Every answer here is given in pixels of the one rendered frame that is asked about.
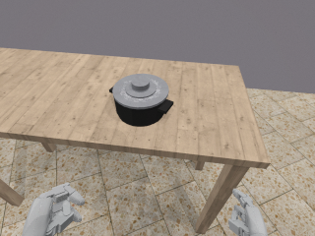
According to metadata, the pot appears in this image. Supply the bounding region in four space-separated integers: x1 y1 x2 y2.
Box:
109 87 174 127

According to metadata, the knob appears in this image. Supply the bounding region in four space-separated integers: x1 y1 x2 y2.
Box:
131 76 150 91

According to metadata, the table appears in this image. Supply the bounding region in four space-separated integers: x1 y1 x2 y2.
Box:
0 47 271 234

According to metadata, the right robot hand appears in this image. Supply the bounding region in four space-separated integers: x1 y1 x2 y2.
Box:
228 188 268 236

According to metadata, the left robot hand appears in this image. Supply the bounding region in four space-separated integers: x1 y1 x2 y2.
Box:
22 182 85 236

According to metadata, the lid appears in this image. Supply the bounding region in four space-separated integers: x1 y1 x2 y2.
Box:
112 74 169 110

